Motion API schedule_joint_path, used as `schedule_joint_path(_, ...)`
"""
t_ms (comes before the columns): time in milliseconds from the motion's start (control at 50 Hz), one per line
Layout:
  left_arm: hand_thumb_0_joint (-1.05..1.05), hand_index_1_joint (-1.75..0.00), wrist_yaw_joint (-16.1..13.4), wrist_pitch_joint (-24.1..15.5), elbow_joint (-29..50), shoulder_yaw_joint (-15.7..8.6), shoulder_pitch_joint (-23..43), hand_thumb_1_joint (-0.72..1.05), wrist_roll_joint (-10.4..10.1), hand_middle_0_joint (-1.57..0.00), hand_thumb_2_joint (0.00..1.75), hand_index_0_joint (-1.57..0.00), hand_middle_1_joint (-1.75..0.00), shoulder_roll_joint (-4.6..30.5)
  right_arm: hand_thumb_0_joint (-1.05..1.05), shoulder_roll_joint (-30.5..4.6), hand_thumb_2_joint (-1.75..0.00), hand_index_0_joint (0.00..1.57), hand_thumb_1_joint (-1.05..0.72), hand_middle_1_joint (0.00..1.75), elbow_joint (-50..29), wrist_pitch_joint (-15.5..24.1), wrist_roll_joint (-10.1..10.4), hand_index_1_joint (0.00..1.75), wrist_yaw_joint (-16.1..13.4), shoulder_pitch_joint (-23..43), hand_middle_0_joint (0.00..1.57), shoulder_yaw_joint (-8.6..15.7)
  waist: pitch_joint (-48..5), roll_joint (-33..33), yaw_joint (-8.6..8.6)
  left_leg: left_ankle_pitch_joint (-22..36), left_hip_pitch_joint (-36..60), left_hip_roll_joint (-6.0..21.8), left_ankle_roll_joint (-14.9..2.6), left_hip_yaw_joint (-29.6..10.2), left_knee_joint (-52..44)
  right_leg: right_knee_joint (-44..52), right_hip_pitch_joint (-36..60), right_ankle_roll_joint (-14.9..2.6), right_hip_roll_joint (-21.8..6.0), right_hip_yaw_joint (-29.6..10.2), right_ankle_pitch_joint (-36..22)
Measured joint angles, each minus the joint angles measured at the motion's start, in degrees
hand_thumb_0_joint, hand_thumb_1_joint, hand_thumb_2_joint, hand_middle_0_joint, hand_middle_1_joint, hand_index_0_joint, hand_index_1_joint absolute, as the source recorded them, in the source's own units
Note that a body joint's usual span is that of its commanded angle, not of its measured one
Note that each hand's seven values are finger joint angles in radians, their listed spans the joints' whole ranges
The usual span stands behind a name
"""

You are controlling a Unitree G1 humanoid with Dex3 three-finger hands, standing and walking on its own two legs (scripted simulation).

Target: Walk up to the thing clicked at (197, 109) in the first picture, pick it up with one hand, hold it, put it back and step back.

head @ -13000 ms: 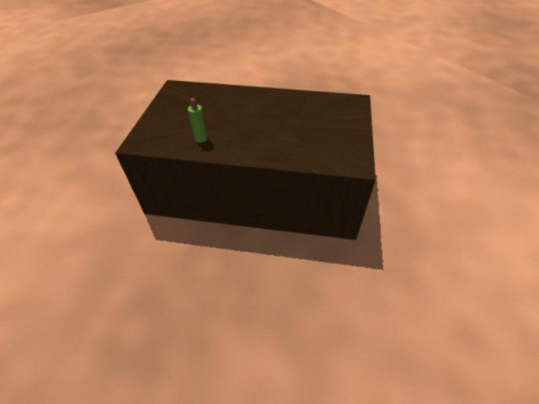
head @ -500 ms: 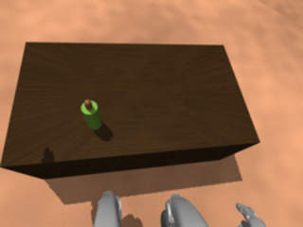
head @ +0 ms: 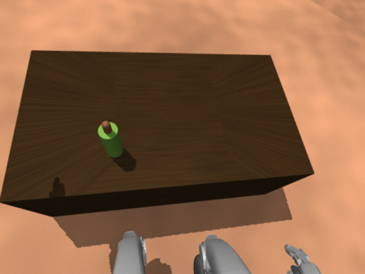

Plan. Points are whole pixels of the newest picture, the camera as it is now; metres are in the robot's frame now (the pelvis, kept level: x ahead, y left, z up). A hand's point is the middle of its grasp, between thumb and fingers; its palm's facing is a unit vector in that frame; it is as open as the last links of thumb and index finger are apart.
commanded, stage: go down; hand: left
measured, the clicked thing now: (110, 138) +0.49 +0.17 -0.20
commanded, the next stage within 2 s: approach in 0.10 s
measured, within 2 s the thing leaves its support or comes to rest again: neither
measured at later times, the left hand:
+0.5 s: hand out of the picture +0.42 +0.35 +0.02, palm faces +0.07 -1.00 +0.05, open 17.3 cm
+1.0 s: hand (84, 156) +0.43 +0.24 -0.20, palm faces -0.01 -1.00 +0.04, open 17.6 cm
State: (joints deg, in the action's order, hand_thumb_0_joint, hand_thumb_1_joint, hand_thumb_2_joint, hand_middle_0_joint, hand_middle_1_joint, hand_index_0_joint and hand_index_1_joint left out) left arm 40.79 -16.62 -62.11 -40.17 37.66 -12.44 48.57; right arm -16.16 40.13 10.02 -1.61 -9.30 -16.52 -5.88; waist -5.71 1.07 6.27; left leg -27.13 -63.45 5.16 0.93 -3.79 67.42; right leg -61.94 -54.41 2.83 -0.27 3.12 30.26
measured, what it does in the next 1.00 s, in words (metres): lowers itself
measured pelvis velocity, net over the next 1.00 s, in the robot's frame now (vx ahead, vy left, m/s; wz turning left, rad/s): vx -0.06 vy -0.01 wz -0.08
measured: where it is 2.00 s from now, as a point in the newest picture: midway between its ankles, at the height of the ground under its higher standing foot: outside the picture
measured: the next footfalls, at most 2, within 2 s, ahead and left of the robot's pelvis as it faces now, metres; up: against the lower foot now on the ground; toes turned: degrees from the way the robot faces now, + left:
none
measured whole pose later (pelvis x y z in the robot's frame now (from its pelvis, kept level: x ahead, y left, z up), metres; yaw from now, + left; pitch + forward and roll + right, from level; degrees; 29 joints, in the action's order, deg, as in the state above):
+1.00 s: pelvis -0.06 -0.01 -0.20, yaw -4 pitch +34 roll -6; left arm 31.0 -31.3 -67.1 -35.1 48.0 -8.8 37.5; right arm -14.3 39.0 7.8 -6.2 -0.8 -9.7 -5.9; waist -8.6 0.4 9.1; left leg -34.9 -110.7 5.0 1.8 -6.9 110.4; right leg -109.5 -102.4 2.9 0.9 1.6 41.9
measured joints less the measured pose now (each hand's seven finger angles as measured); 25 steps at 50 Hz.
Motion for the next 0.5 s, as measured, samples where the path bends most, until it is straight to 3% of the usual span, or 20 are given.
schedule_joint_path(260,-0.01,-0.02,0.0,-0.3,0.6,0.4,-0.2,-0.33,-0.6,-0.05,0.03,-0.04,-0.03,-0.8,0.00,0.1,-0.90,0.21,-0.90,0.30,0.2,0.2,0.0,0.30,0.1,0.1,0.21,0.1,0.2,0.1,-0.46,-0.2,0.0,-0.2,-0.02,0.0,0.2,-0.2,0.0,0.05,-0.1,0.0,0.2)
schedule_joint_path(380,-0.01,-0.02,-0.4,-0.9,-1.6,2.6,1.3,-0.41,-0.3,-0.05,0.01,-0.05,-0.04,-1.1,0.00,-0.1,-0.89,0.21,-0.88,0.30,-0.2,0.4,-0.2,0.30,0.3,0.2,0.21,0.1,0.0,0.1,-0.17,-0.1,-0.9,-0.2,-0.06,-0.1,0.6,-0.8,-0.9,0.03,-0.1,0.1,0.3)
schedule_joint_path(500,-0.01,-0.02,-1.4,-4.3,-4.3,4.3,2.5,-0.49,-1.1,-0.05,0.00,-0.06,-0.04,-3.2,0.00,-0.7,-0.89,0.21,-0.87,0.30,-0.9,0.6,-0.4,0.30,1.5,0.6,0.21,0.1,-0.3,0.3,0.23,-0.9,-6.0,-0.3,-0.20,-0.1,4.3,-5.1,-6.2,0.07,-0.3,-0.3,1.5)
